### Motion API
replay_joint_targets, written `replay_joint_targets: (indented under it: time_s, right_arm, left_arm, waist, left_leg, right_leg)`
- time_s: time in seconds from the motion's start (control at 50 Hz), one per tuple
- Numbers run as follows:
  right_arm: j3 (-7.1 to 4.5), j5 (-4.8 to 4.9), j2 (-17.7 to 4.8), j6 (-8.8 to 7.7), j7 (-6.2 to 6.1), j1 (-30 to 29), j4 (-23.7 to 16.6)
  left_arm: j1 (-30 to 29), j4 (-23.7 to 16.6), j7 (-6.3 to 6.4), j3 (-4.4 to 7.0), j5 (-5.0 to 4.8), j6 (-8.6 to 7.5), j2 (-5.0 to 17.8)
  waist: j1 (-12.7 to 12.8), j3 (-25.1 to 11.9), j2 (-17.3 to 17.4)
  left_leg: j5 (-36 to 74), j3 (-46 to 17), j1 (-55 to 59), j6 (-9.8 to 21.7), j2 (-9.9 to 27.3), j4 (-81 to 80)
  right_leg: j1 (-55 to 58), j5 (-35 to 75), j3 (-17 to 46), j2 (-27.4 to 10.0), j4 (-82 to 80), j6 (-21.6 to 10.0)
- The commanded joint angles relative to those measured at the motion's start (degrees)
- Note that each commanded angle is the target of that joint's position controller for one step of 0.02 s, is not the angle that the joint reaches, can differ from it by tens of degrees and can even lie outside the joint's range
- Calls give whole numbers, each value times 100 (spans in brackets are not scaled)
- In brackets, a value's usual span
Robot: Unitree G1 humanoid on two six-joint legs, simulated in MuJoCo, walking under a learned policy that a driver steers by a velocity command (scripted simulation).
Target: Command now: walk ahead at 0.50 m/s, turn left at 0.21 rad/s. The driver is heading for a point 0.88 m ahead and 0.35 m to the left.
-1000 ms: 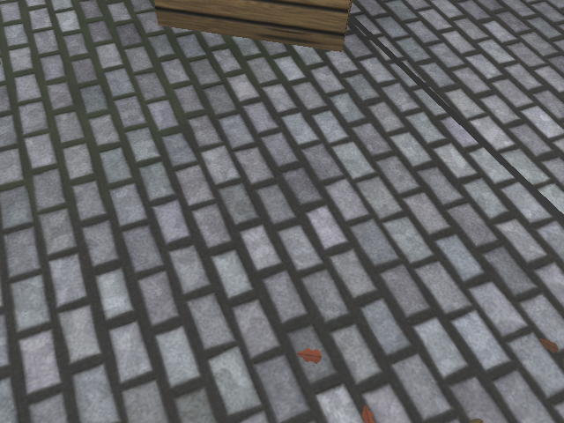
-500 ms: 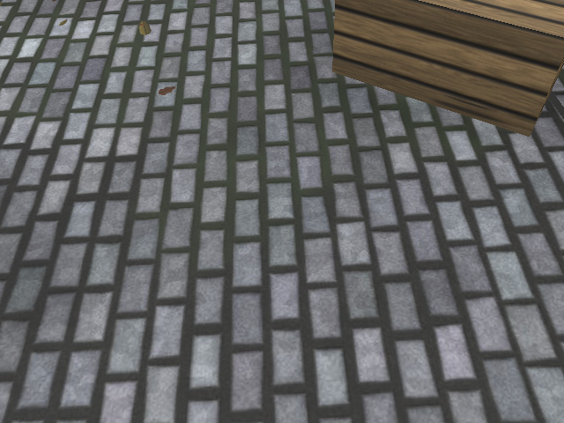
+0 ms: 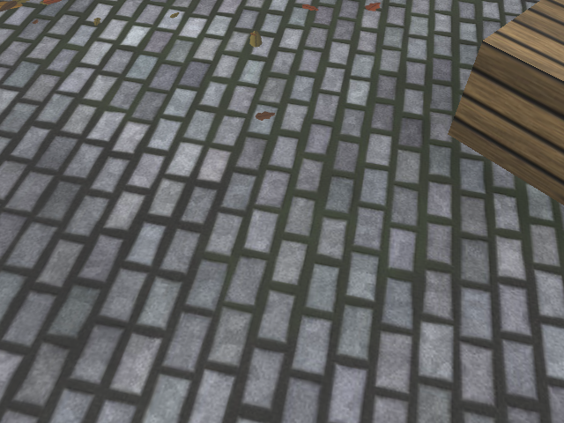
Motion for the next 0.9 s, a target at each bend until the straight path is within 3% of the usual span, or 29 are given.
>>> replay_joint_targets:
  time_s: [0.02,0.14,0.22,0.28,0.3,0.32,0.34,0.36,0.38,0.4,0.42,0.44,0.46,0.5,0.56,0.66,0.74,0.8,0.84,0.86,0.88,0.9]
  right_arm:
    - [-190,32,-782,-164,-7,251,-140]
    - [-159,19,-744,-205,-27,804,188]
    - [-129,-45,-754,-201,-90,1136,436]
    - [-133,-72,-873,-201,-156,1012,544]
    - [-145,-81,-955,-208,-169,919,563]
    - [-154,-88,-1017,-201,-157,825,583]
    - [-128,-35,-973,-221,-143,732,540]
    - [10,180,-376,-244,-95,1265,332]
    - [-71,85,-653,-212,-131,1327,450]
    - [-139,-21,-804,-164,-134,930,412]
    - [-115,-29,-710,-156,-87,651,374]
    - [-101,-26,-557,-108,-52,546,374]
    - [-106,-103,-515,-28,-13,545,364]
    - [-90,-134,-358,102,69,599,410]
    - [-83,-117,-254,168,147,52,203]
    - [8,-109,-63,115,266,-1048,-192]
    - [39,-152,-83,117,338,-1682,-450]
    - [-28,-188,-221,134,302,-1539,-461]
    - [-137,-188,-407,111,243,-787,-261]
    - [-244,-230,-568,63,183,53,4]
    - [-426,-291,-1078,58,85,851,177]
    - [-567,-143,-1629,140,32,523,2]
  left_arm:
    - [167,-179,-39,125,11,57,395]
    - [-929,-458,-44,99,-29,3,315]
    - [-1500,-666,-65,63,-43,-52,291]
    - [-1259,-640,-34,89,-48,-115,359]
    - [-826,-512,19,131,-52,-141,437]
    - [-37,-261,88,196,-48,-188,560]
    - [961,2,171,279,41,-259,781]
    - [1613,40,234,461,203,-288,1512]
    - [1450,75,159,432,48,-221,1315]
    - [795,-4,134,346,-59,-196,989]
    - [327,-60,117,250,-87,-211,604]
    - [167,-15,119,194,-81,-247,414]
    - [142,75,141,158,-91,-285,305]
    - [280,186,141,160,-100,-398,299]
    - [473,343,130,207,-125,-501,397]
    - [701,540,157,187,-129,-497,358]
    - [1065,741,236,223,-133,-456,536]
    - [1071,821,308,253,-101,-341,691]
    - [1017,823,331,297,-79,-222,869]
    - [947,772,320,298,-93,-170,904]
    - [972,588,295,251,-80,-179,740]
    - [965,118,155,188,-191,-233,281]
  waist:
    - [36,-121,409]
    - [-304,133,462]
    - [-456,296,497]
    - [-215,233,550]
    - [-4,5,604]
    - [351,-426,524]
    - [802,-1016,327]
    - [701,-1990,-812]
    - [578,-2199,-931]
    - [312,-1151,-289]
    - [189,-544,25]
    - [78,-189,-38]
    - [-41,-26,-225]
    - [-115,-19,-242]
    - [-121,117,-205]
    - [51,241,-226]
    - [213,311,-195]
    - [51,98,-311]
    - [-290,-389,-387]
    - [-668,-846,-200]
    - [-965,-1454,397]
    - [-510,-1885,1875]
  left_leg:
    - [1765,-1195,314,639,1511,-1151]
    - [1972,-1001,997,487,1521,-1192]
    - [2524,-940,1491,455,1665,-1023]
    - [3893,-885,1610,315,1758,-539]
    - [4767,-881,1569,236,1721,-59]
    - [5147,-796,1452,154,1558,848]
    - [4149,-667,602,69,1321,2123]
    - [1357,-313,-1240,-197,530,4295]
    - [-1800,-553,-2023,-170,24,5342]
    - [-1392,-786,-2317,-130,439,5550]
    - [-988,-705,-2288,-136,708,5278]
    - [-798,-636,-2152,-138,894,4954]
    - [-698,-600,-1970,-186,992,4752]
    - [-519,-502,-1868,-256,1016,4731]
    - [35,-424,-2495,-340,1137,4413]
    - [1096,48,-2594,-426,1089,2678]
    - [1047,451,-2431,-234,980,1763]
    - [257,677,-2033,64,625,1533]
    - [-350,770,-1138,347,214,1369]
    - [-232,656,-25,538,76,942]
    - [-848,-700,1376,862,1047,699]
    - [-806,-4013,2939,1817,2561,-21]
  right_leg:
    - [-427,640,-47,-68,-427,66]
    - [-905,1560,-120,80,-1736,20]
    - [-823,1497,-276,310,-2439,-198]
    - [-40,975,-354,598,-2867,-478]
    - [599,726,-397,803,-2953,-567]
    - [1539,685,-443,974,-3222,-677]
    - [3071,837,-5,507,-3430,-863]
    - [4963,94,2388,-1300,-3586,-1414]
    - [4838,73,4012,-1885,-4407,-1655]
    - [3876,-332,3207,-1664,-4553,-1531]
    - [3098,-312,2408,-1431,-4801,-1401]
    - [2588,-63,1752,-1147,-5037,-1176]
    - [2230,273,1260,-932,-5174,-1015]
    - [2049,886,714,-829,-5308,-968]
    - [2249,1526,48,-763,-5455,-950]
    - [2492,2414,-873,-486,-5365,-836]
    - [3152,3042,-1130,-735,-5201,-800]
    - [3762,4949,-1355,-860,-4419,-713]
    - [3838,5966,-1452,-874,-3044,-686]
    - [3357,5418,-1532,-805,-1793,-583]
    - [2148,3410,-1549,-633,-26,-396]
    - [-468,-1469,-1081,800,2184,16]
